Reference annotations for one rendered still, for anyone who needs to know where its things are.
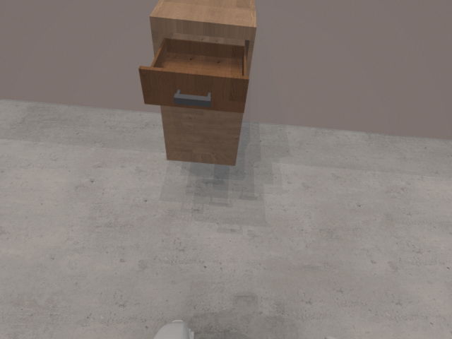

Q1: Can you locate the left robot thigh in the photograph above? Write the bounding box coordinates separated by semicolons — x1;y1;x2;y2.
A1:
153;323;194;339

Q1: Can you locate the drawer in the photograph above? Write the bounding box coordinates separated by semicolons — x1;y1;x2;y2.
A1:
138;38;249;113

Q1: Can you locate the handle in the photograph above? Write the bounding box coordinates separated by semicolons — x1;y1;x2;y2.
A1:
174;90;211;107

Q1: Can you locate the cabinet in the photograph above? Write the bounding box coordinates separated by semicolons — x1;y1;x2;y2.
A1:
150;0;256;166

